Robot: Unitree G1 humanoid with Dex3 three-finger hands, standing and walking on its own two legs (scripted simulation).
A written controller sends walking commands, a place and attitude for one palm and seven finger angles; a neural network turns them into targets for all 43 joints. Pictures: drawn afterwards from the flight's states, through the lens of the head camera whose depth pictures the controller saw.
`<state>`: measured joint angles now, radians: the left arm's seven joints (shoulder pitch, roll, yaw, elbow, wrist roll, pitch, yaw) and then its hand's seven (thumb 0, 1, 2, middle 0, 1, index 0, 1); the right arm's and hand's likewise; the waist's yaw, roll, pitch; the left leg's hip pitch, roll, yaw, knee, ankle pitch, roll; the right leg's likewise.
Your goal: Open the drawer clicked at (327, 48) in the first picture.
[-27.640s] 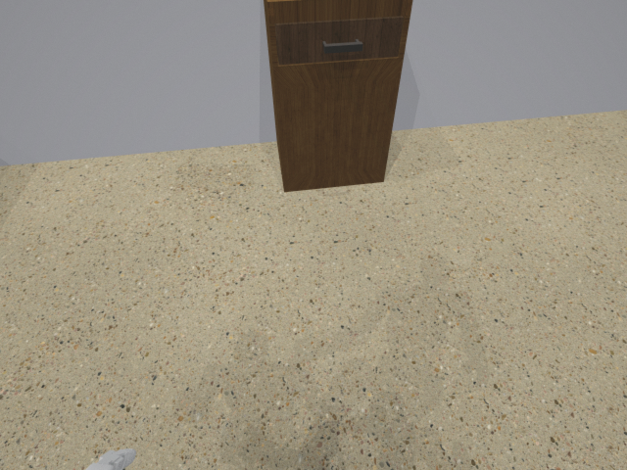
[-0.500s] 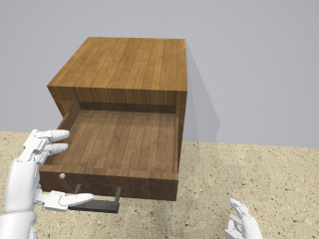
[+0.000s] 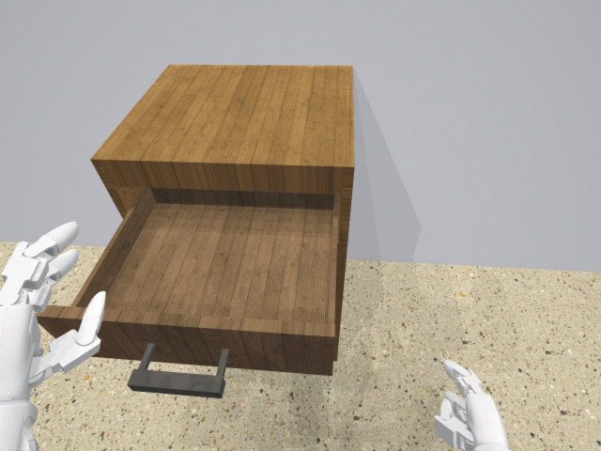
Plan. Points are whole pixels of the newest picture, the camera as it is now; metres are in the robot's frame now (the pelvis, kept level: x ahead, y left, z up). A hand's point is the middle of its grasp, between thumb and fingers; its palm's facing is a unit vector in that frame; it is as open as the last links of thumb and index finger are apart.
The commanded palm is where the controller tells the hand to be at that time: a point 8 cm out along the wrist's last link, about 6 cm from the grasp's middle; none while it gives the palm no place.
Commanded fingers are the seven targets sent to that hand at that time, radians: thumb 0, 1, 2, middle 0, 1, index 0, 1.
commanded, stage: draw the hand back to the body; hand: left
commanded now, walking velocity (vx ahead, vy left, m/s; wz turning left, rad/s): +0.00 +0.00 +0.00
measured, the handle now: (182, 368) +0.24 +0.23 -0.07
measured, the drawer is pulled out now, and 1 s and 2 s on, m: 0.30 0.30 0.30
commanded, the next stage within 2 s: step back with the hand held close in 0.20 s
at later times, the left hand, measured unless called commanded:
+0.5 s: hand (90, 331) +0.18 +0.23 +0.16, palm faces +0.33 -0.81 -0.48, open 7.4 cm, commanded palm +0.11 +0.28 +0.17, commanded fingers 0.00 0.90 0.90 -0.20 -0.30 -0.20 -0.30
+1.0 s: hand (19, 403) +0.11 +0.26 +0.15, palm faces +0.36 -0.80 -0.47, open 7.4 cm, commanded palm +0.05 +0.31 +0.17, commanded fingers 0.00 0.90 0.90 -0.20 -0.30 -0.20 -0.30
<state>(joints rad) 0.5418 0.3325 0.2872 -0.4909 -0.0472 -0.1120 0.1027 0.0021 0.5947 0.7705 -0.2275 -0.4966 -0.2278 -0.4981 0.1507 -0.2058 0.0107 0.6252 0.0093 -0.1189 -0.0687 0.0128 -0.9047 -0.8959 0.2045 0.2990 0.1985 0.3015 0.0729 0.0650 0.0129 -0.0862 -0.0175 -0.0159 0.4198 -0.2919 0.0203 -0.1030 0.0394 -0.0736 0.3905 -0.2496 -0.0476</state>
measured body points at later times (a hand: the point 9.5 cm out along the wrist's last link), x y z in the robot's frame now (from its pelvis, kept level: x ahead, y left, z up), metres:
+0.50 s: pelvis -0.02 +0.00 +0.00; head +0.01 -0.01 +0.45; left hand +0.16 +0.28 +0.18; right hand +0.18 -0.22 -0.09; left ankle -0.04 +0.11 -0.74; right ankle -0.02 -0.08 -0.74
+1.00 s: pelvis -0.08 +0.02 -0.01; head -0.04 +0.04 +0.43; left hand +0.09 +0.30 +0.18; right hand +0.13 -0.20 -0.08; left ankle -0.04 +0.11 -0.74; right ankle -0.02 -0.08 -0.74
